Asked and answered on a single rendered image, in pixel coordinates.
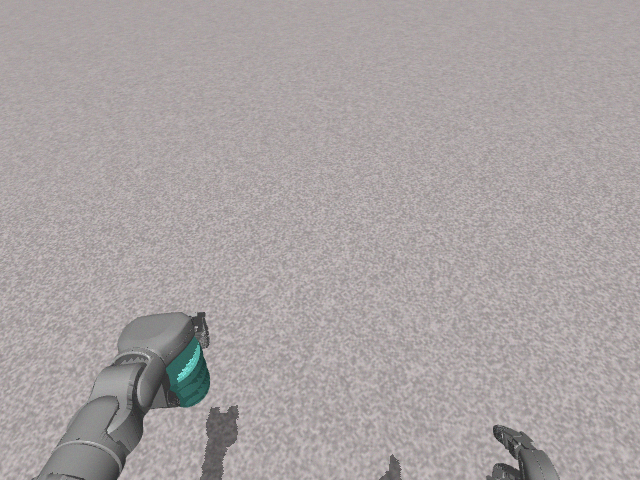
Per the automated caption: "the left robot hand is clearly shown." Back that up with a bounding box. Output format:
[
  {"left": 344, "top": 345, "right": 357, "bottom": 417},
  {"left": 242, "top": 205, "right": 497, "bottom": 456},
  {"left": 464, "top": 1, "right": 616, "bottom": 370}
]
[{"left": 117, "top": 312, "right": 210, "bottom": 409}]

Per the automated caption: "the right robot hand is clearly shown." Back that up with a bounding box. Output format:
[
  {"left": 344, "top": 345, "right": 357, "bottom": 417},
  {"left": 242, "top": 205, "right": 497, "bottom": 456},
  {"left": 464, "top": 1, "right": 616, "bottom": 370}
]
[{"left": 486, "top": 425, "right": 560, "bottom": 480}]

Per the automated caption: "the cup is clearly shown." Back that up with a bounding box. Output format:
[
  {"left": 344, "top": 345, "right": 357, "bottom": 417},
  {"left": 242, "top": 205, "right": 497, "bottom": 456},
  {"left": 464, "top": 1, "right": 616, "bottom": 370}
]
[{"left": 166, "top": 336, "right": 210, "bottom": 408}]

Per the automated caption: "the left robot arm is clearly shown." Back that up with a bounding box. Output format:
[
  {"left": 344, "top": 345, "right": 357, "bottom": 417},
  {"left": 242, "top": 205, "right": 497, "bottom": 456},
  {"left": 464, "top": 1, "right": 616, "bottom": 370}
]
[{"left": 31, "top": 348, "right": 166, "bottom": 480}]

